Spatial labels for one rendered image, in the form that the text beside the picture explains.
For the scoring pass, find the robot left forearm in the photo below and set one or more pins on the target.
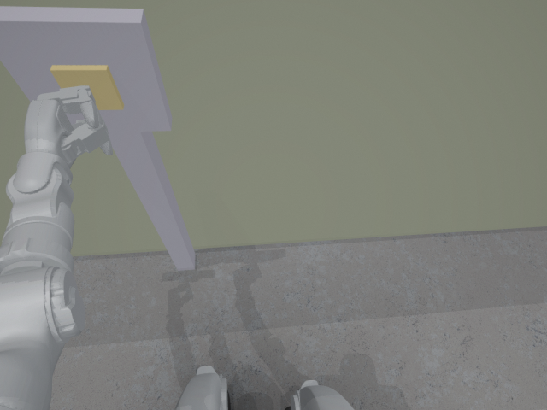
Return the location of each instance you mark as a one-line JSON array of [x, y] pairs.
[[40, 231]]

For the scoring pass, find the right robot shin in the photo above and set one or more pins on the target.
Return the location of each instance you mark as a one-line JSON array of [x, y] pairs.
[[309, 383]]

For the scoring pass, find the button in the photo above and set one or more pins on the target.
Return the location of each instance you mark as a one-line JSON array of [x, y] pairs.
[[98, 77]]

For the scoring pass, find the left robot thigh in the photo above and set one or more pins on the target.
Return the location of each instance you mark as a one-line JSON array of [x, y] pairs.
[[206, 391]]

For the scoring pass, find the panel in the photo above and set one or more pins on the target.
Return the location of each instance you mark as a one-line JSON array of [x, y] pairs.
[[32, 39]]

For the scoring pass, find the robot left hand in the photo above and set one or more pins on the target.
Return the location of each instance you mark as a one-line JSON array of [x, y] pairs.
[[48, 129]]

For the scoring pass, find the left robot upper arm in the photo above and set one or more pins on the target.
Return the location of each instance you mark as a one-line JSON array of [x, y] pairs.
[[40, 310]]

